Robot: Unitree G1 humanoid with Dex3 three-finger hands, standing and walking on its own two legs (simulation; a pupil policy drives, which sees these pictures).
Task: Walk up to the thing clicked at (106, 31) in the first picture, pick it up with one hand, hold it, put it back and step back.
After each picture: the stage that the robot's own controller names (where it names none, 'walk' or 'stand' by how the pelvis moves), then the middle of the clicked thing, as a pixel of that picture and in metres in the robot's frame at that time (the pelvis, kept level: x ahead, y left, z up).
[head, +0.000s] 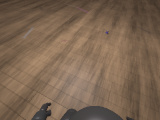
stand; (106, 32) +2.17 -0.38 -0.72
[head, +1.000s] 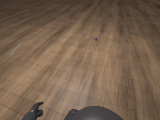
walk; (95, 38) +2.06 +0.06 -0.69
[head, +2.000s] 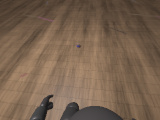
walk; (78, 45) +1.39 +0.37 -0.72
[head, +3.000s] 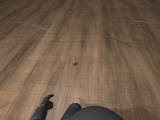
walk; (74, 63) +0.90 +0.36 -0.71
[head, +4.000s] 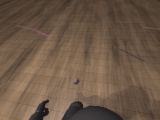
walk; (75, 81) +0.54 +0.28 -0.71
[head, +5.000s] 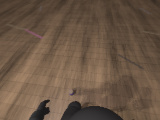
stand; (71, 92) +0.36 +0.27 -0.71
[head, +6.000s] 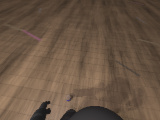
stand; (68, 98) +0.33 +0.23 -0.72
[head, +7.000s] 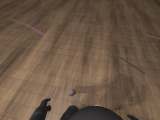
stand; (71, 93) +0.34 +0.22 -0.72
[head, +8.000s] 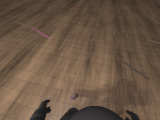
stand; (73, 96) +0.34 +0.20 -0.72
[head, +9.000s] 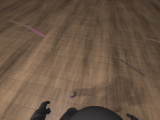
stand; (71, 94) +0.35 +0.20 -0.72
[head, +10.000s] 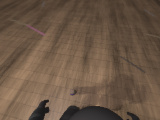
stand; (72, 92) +0.35 +0.21 -0.72
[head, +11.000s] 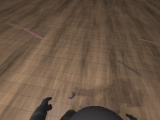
stand; (70, 95) +0.36 +0.21 -0.72
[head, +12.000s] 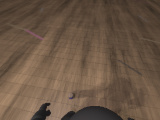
stand; (70, 96) +0.35 +0.22 -0.73
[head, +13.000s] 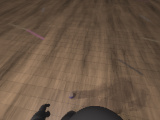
stand; (71, 95) +0.36 +0.22 -0.73
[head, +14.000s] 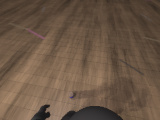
stand; (71, 95) +0.35 +0.22 -0.73
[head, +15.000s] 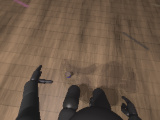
go down; (68, 74) +0.40 +0.22 -0.55
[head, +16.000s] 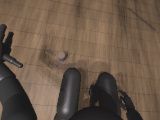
go down; (61, 56) +0.44 +0.26 -0.31
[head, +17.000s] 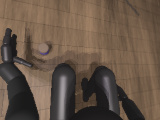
close in; (44, 49) +0.42 +0.29 -0.25
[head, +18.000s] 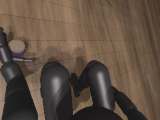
close; (18, 48) +0.41 +0.31 -0.22
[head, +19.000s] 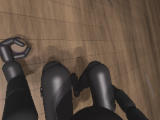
close; (19, 48) +0.41 +0.31 -0.23
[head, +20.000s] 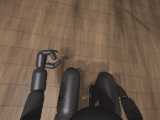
lift; (53, 59) +0.35 +0.27 -0.08
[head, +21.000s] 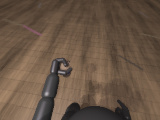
hold; (65, 69) +0.33 +0.18 +0.04
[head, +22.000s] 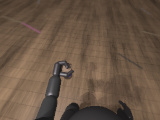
hold; (67, 71) +0.33 +0.17 -0.01
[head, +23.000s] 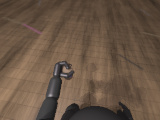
hold; (67, 72) +0.33 +0.17 +0.00
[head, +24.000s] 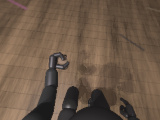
crouch; (63, 63) +0.39 +0.19 -0.06
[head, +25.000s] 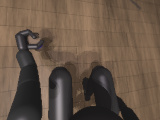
lower; (36, 43) +0.46 +0.30 -0.15
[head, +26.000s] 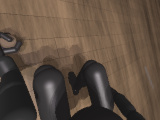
lower; (10, 45) +0.43 +0.32 -0.23
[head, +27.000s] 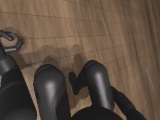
lower; (11, 44) +0.43 +0.32 -0.23
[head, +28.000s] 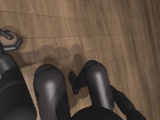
lower; (10, 43) +0.44 +0.32 -0.23
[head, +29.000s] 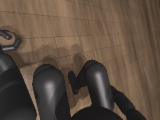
lower; (9, 43) +0.44 +0.32 -0.23
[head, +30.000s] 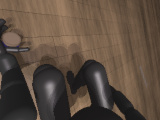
open; (11, 43) +0.44 +0.30 -0.23
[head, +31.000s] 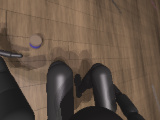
stand; (35, 42) +0.44 +0.29 -0.25
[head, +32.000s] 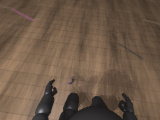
stand; (69, 81) +0.41 +0.20 -0.60
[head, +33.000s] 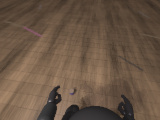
stand; (71, 91) +0.39 +0.20 -0.67
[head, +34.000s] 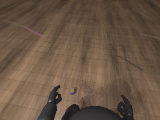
stand; (72, 91) +0.40 +0.20 -0.67
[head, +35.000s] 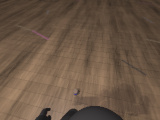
stand; (75, 92) +0.42 +0.19 -0.72
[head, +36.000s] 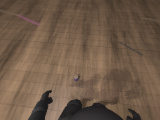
walk; (76, 78) +0.48 +0.17 -0.70
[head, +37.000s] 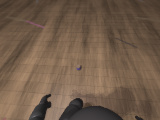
walk; (78, 67) +0.73 +0.23 -0.70
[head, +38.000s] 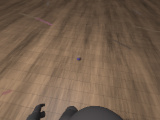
stand; (78, 58) +1.05 +0.24 -0.70
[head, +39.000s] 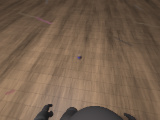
stand; (79, 56) +1.06 +0.24 -0.72
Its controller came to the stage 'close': yes
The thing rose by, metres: 0.71
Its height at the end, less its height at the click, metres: +0.00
